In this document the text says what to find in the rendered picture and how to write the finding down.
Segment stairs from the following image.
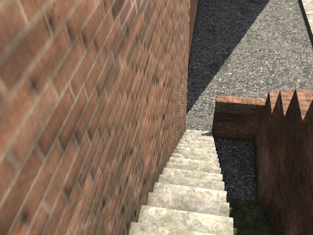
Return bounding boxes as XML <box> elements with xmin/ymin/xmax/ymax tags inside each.
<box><xmin>128</xmin><ymin>129</ymin><xmax>234</xmax><ymax>235</ymax></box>

